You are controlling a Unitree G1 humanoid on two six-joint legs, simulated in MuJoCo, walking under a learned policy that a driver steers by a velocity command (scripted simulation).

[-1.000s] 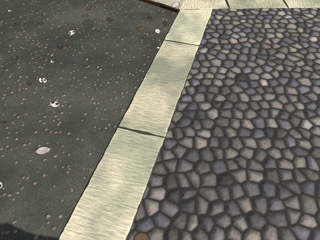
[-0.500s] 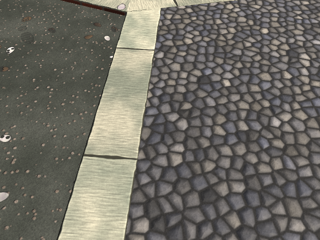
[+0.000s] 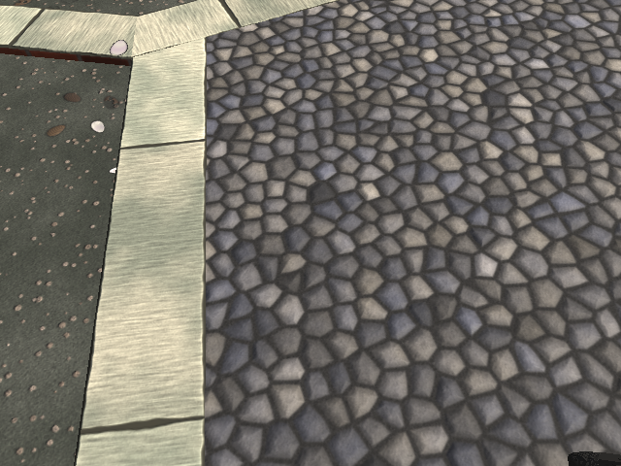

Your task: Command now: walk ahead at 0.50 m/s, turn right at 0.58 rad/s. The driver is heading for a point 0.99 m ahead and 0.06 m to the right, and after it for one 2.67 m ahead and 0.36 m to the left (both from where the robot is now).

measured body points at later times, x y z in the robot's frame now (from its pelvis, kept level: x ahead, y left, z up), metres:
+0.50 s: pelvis +0.28 +0.04 +0.00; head +0.31 +0.03 +0.45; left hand +0.53 +0.24 -0.09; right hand +0.24 -0.25 -0.12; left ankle +0.28 +0.15 -0.75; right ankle +0.34 -0.15 -0.68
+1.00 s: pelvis +0.51 -0.11 +0.00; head +0.53 -0.13 +0.45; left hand +0.67 +0.13 -0.11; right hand +0.55 -0.42 -0.12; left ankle +0.69 +0.01 -0.67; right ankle +0.45 -0.18 -0.75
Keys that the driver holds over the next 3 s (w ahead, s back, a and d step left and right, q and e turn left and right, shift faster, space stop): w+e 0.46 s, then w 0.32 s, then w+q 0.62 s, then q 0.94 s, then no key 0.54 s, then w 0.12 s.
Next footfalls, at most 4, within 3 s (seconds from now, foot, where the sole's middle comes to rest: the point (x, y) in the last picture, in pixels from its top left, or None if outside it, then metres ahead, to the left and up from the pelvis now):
0.20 left None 0.31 0.15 -0.78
0.70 right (447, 464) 0.49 -0.19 -0.78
1.26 left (384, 310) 0.85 -0.07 -0.78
1.68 right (456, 241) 1.08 -0.27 -0.78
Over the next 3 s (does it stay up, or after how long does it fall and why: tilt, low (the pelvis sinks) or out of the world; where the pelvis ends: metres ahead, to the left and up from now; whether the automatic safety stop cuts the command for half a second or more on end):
stays up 0.97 -0.16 -0.02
